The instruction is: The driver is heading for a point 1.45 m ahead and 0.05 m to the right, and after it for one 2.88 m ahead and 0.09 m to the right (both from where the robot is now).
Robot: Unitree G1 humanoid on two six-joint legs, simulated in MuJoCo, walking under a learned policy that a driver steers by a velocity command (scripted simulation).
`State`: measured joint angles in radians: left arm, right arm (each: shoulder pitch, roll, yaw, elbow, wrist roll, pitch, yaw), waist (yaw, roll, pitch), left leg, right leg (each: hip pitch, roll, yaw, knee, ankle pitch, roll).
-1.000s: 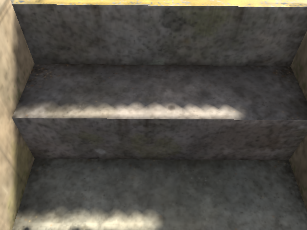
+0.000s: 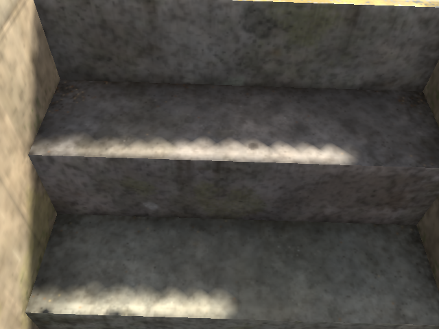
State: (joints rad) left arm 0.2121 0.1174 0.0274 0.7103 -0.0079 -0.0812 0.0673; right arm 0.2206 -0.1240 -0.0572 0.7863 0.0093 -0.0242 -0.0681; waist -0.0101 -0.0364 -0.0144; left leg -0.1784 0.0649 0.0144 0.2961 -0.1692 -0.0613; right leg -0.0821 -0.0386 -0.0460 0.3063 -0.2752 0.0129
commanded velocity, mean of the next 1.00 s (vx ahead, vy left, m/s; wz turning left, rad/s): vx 0.50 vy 0.00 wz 0.00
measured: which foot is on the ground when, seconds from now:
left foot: down 0.00-1.00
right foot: down 0.00-1.00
